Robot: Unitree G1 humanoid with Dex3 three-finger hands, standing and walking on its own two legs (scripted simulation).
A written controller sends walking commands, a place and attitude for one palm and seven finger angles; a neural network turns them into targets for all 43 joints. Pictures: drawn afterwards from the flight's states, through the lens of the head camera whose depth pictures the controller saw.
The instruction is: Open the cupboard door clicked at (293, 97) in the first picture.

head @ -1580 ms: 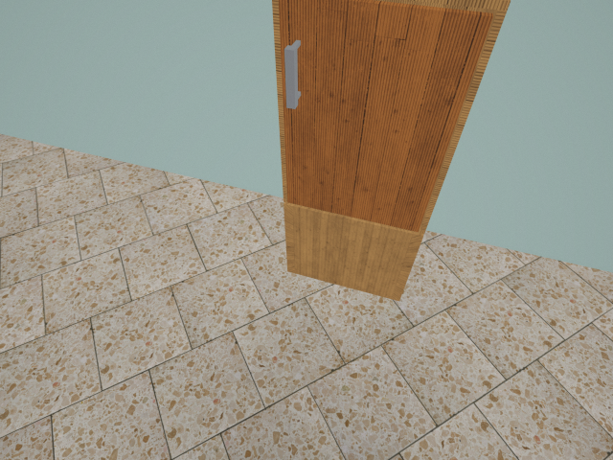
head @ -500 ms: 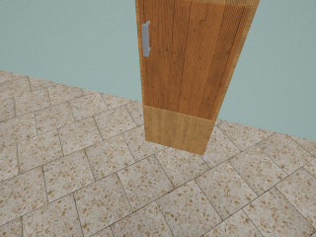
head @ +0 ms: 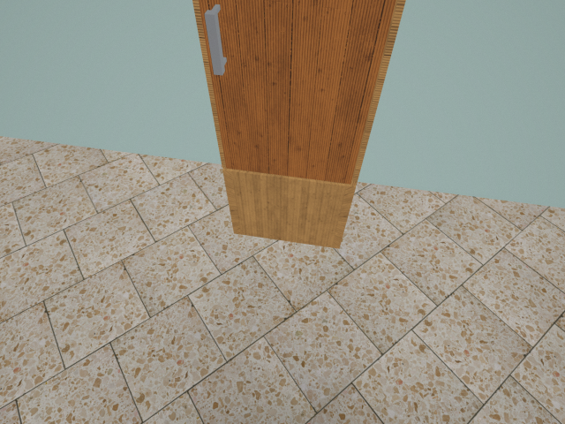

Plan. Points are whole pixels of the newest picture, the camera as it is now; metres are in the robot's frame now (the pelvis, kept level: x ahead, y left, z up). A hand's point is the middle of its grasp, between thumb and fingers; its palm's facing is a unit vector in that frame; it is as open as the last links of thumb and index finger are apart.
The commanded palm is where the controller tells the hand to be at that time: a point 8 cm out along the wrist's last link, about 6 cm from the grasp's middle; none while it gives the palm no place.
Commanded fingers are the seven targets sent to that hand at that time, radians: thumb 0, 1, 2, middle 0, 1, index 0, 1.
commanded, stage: take the last steps up to it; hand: left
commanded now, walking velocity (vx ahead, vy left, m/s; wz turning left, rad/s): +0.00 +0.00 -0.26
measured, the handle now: (217, 40) +0.86 +0.20 +0.10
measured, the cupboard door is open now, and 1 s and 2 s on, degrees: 0 0 0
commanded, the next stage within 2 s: come to a stop and stand still in 0.96 s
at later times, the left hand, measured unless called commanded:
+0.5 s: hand out of the picture +0.07 +0.20 -0.16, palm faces -0.04 -0.99 -0.17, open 7.4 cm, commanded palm none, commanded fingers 0.00 0.90 0.90 -0.20 -0.30 -0.20 -0.30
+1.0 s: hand (177, 399) +0.18 +0.19 -0.18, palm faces +0.02 -0.99 -0.15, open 7.4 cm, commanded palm none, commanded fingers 0.00 0.90 0.90 -0.20 -0.30 -0.20 -0.30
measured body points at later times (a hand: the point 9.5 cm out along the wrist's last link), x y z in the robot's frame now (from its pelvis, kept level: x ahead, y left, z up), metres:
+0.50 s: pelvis +0.04 +0.02 +0.01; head +0.06 +0.02 +0.46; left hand +0.08 +0.25 -0.15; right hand +0.01 -0.21 -0.14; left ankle +0.00 +0.13 -0.73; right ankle +0.04 -0.10 -0.69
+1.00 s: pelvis +0.20 +0.02 -0.01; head +0.23 +0.04 +0.44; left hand +0.18 +0.24 -0.17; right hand +0.23 -0.22 -0.15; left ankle +0.26 +0.14 -0.73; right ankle +0.12 -0.09 -0.72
